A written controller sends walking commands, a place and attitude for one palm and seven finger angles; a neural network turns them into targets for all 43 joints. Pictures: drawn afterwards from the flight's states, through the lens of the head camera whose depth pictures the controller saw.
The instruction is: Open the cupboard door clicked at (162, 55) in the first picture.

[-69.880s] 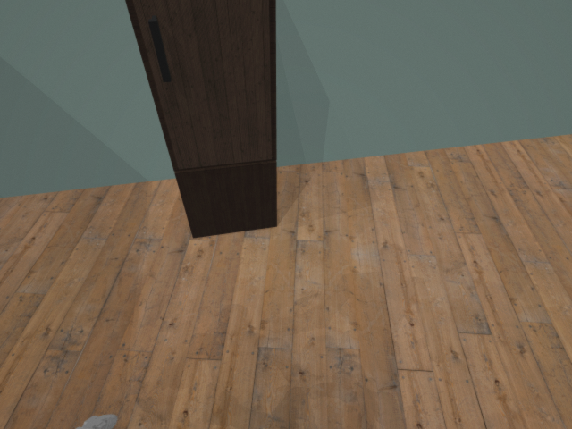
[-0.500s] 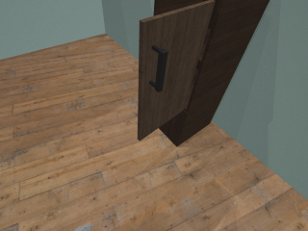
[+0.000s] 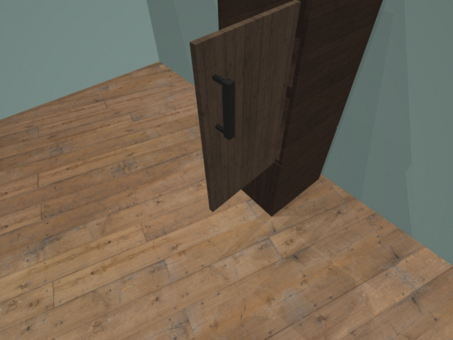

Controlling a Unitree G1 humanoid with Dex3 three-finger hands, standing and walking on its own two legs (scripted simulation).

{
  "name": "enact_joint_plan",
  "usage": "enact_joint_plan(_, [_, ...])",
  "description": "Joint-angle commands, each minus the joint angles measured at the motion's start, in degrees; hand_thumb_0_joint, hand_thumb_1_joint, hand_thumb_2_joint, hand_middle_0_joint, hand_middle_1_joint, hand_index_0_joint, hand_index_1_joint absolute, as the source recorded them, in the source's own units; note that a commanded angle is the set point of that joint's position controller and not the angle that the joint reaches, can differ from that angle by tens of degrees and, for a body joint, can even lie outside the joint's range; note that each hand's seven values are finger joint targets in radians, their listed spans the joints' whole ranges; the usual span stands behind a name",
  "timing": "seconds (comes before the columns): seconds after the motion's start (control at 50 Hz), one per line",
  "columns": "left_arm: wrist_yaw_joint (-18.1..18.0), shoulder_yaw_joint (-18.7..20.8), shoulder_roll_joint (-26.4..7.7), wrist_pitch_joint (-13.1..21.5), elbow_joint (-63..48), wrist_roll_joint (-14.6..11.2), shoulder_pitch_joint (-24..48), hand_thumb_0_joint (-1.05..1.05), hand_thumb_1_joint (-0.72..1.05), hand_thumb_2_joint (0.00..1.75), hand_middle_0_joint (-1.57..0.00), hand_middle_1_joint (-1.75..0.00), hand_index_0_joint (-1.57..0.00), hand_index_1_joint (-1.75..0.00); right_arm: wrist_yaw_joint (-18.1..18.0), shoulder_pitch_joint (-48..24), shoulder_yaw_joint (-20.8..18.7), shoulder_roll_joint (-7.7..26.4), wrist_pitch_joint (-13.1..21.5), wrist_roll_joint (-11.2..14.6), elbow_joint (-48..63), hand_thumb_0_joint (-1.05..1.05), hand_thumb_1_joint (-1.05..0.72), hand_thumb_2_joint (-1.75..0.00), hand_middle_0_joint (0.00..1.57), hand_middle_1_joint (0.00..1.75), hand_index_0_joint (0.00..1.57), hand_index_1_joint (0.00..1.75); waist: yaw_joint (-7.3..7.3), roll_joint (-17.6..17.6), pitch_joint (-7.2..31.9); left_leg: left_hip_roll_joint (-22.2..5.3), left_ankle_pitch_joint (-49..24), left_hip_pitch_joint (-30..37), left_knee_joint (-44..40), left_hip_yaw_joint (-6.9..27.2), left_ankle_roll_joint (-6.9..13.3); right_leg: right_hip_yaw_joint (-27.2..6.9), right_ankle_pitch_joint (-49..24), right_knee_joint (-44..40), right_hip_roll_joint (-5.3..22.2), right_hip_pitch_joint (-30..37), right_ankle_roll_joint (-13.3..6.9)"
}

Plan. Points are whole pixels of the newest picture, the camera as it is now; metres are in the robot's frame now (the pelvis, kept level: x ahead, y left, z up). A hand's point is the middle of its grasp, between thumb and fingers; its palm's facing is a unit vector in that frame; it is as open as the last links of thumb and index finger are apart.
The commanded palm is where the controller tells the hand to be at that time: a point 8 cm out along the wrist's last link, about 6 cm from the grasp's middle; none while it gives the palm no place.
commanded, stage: let the arm hang, fingers relaxed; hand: left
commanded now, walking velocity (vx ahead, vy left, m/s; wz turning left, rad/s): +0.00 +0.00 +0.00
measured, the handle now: (223, 108) +0.60 +0.04 +0.09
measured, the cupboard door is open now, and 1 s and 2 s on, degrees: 94 94 94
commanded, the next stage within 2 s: look to check the result in 0.26 s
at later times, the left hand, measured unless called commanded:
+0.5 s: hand out of the picture -0.01 +0.17 -0.17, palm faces +0.06 -0.98 -0.19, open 7.3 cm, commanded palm none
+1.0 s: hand out of the picture +0.01 +0.16 -0.17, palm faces +0.05 -0.98 -0.19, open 7.3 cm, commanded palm none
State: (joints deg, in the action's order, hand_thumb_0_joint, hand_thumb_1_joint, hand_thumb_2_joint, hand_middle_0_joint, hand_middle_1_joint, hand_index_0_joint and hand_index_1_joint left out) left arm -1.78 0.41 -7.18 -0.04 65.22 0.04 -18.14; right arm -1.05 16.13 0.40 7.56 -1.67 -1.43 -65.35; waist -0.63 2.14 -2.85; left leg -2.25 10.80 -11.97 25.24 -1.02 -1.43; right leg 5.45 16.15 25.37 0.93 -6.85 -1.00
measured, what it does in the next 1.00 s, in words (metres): stands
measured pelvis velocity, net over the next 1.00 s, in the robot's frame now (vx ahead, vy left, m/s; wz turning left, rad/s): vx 0.02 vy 0.00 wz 0.00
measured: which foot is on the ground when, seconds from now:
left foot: down 0.00-1.00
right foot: down 0.00-1.00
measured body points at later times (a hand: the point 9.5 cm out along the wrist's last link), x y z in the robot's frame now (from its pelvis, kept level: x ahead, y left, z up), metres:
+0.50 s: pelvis +0.01 +0.00 +0.00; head +0.01 -0.01 +0.45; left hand -0.01 +0.22 -0.16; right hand -0.01 -0.21 -0.17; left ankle +0.03 +0.14 -0.74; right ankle -0.02 -0.10 -0.74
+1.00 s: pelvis +0.02 +0.00 +0.00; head +0.02 -0.01 +0.45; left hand +0.01 +0.22 -0.16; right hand +0.01 -0.22 -0.16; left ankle +0.03 +0.14 -0.74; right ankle -0.02 -0.10 -0.74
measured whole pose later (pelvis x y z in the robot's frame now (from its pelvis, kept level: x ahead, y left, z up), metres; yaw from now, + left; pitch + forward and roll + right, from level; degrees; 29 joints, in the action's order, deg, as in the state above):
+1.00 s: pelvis +0.02 +0.00 +0.00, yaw +0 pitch -2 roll +0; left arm -1.8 0.9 -7.3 0.9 65.0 0.2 -16.7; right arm -1.6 14.8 0.0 8.6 -0.7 -1.4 -65.6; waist -0.7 0.8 -2.2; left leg -2.2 11.3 -10.4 23.5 -1.3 -1.6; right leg 5.2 16.4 23.4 1.0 -5.3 -0.9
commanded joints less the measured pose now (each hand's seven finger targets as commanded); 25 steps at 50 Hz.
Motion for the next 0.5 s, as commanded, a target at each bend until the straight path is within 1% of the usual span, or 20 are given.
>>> enact_joint_plan(0.0, [-0.39, 1.16, -6.39, 0.79, -1.03, 0.03, -3.49, 0.0, 0.9, 0.9, -0.2, -0.3, -0.2, -0.3, -0.77, 3.3, -1.17, 4.97, 0.9, 0.31, 1.08, 0.0, -0.9, -0.9, 0.2, 0.3, 0.2, 0.3, 0.06, -2.11, -3.46, -2.82, -3.4, 1.41, -3.77, 2.51, 2.62, -5.44, -0.37, -8.02, 5.33, -7.01, -1.32])
enact_joint_plan(0.02, [-0.39, 1.2, -6.13, 0.78, -0.95, 0.06, -3.27, 0.0, 0.9, 0.9, -0.2, -0.3, -0.2, -0.3, -0.8, 3.46, -1.21, 4.7, 0.98, 0.2, 0.81, 0.0, -0.9, -0.9, 0.2, 0.3, 0.2, 0.3, -0.19, -1.5, -3.44, -2.73, -3.31, 1.12, -3.98, 2.5, 2.51, -5.65, -0.61, -7.75, 5.33, -6.78, -1.32])
enact_joint_plan(0.1, [-0.43, 1.33, -5.51, 0.9, -0.62, 0.11, -3.93, 0.0, 0.9, 0.9, -0.2, -0.3, -0.2, -0.3, -1.0, 3.39, -1.24, 4.43, 1.16, 0.31, 0.89, 0.0, -0.9, -0.9, 0.2, 0.3, 0.2, 0.3, 0.1, -1.35, -3.47, -2.81, -4.27, 0.97, -4.05, 2.73, 2.61, -5.31, -2.22, -7.49, 5.15, -6.26, -1.23])
enact_joint_plan(0.16, [-0.43, 1.42, -5.22, 1.02, -0.51, 0.1, -4.01, 0.0, 0.9, 0.9, -0.2, -0.3, -0.2, -0.3, -1.08, 3.8, -1.28, 4.2, 1.37, 0.19, 0.73, 0.0, -0.9, -0.9, 0.2, 0.3, 0.2, 0.3, 0.01, -0.61, -2.5, -2.82, -5.3, 1.04, -4.08, 2.57, 2.52, -5.25, -3.94, -7.14, 5.43, -5.15, -1.26])
enact_joint_plan(0.18, [-0.45, 1.42, -5.12, 1.0, -0.61, 0.09, -3.85, 0.0, 0.9, 0.9, -0.2, -0.3, -0.2, -0.3, -1.1, 3.68, -1.3, 4.32, 1.31, 0.19, 0.82, 0.0, -0.9, -0.9, 0.2, 0.3, 0.2, 0.3, -0.03, -0.98, -3.03, -2.75, -4.74, 0.81, -4.06, 2.67, 2.43, -5.35, -3.45, -7.26, 5.25, -5.42, -1.21])
enact_joint_plan(0.2, [-0.49, 1.46, -5.04, 0.99, -0.52, 0.11, -4.18, 0.0, 0.9, 0.9, -0.2, -0.3, -0.2, -0.3, -1.12, 3.57, -1.33, 4.38, 1.29, 0.25, 1.04, 0.0, -0.9, -0.9, 0.2, 0.3, 0.2, 0.3, 0.17, -0.49, -3.09, -2.83, -4.9, 0.98, -3.94, 2.52, 2.5, -5.09, -3.46, -7.4, 5.25, -5.51, -1.23])
enact_joint_plan(0.22, [-0.45, 1.52, -5.1, 0.95, -0.43, 0.13, -3.99, 0.0, 0.9, 0.9, -0.2, -0.3, -0.2, -0.3, -1.1, 3.71, -1.33, 4.06, 1.32, 0.19, 0.87, 0.0, -0.9, -0.9, 0.2, 0.3, 0.2, 0.3, 0.0, -0.28, -3.34, -2.78, -4.95, 0.62, -4.13, 2.67, 2.48, -5.12, -3.52, -7.3, 5.33, -5.46, -1.24])
enact_joint_plan(0.24, [-0.42, 1.53, -5.12, 0.97, -0.5, 0.1, -4.07, 0.0, 0.9, 0.9, -0.2, -0.3, -0.2, -0.3, -1.13, 3.9, -1.25, 4.17, 1.36, 0.17, 0.84, 0.0, -0.9, -0.9, 0.2, 0.3, 0.2, 0.3, 0.02, -1.15, -3.15, -2.87, -5.24, 0.57, -4.2, 2.71, 2.52, -5.1, -3.8, -7.23, 5.35, -5.16, -1.21])
enact_joint_plan(0.3, [-0.46, 1.49, -5.0, 1.08, -0.59, 0.12, -4.5, 0.0, 0.9, 0.9, -0.2, -0.3, -0.2, -0.3, -1.14, 3.77, -1.37, 4.42, 1.31, 0.27, 1.18, 0.0, -0.9, -0.9, 0.2, 0.3, 0.2, 0.3, 0.19, -1.8, -2.9, -2.91, -5.55, 1.09, -3.8, 2.64, 2.61, -4.97, -4.25, -7.57, 5.37, -5.2, -1.21])
enact_joint_plan(0.32, [-0.45, 1.47, -5.07, 1.01, -0.61, 0.1, -4.21, 0.0, 0.9, 0.9, -0.2, -0.3, -0.2, -0.3, -1.09, 3.74, -1.39, 4.39, 1.24, 0.19, 1.06, 0.0, -0.9, -0.9, 0.2, 0.3, 0.2, 0.3, 0.01, -1.64, -3.41, -2.79, -4.93, 0.91, -3.82, 2.61, 2.47, -4.94, -3.53, -7.57, 5.48, -5.62, -1.18])
enact_joint_plan(0.38, [-0.46, 1.47, -5.12, 1.05, -0.77, 0.1, -4.08, 0.0, 0.9, 0.9, -0.2, -0.3, -0.2, -0.3, -1.08, 3.76, -1.39, 4.55, 1.26, 0.13, 1.01, 0.0, -0.9, -0.9, 0.2, 0.3, 0.2, 0.3, -0.05, -1.42, -3.09, -2.86, -5.77, 1.26, -4.05, 2.79, 2.55, -5.12, -4.57, -7.3, 5.39, -5.3, -1.18])
enact_joint_plan(0.48, [-0.42, 1.55, -5.52, 1.07, -0.93, 0.08, -3.8, 0.0, 0.9, 0.9, -0.2, -0.3, -0.2, -0.3, -1.07, 3.66, -1.4, 4.96, 1.35, 0.17, 1.04, 0.0, -0.9, -0.9, 0.2, 0.3, 0.2, 0.3, 0.03, -2.14, -2.66, -2.99, -6.36, 1.29, -4.22, 2.97, 2.61, -4.98, -5.35, -7.08, 5.35, -4.66, -1.05])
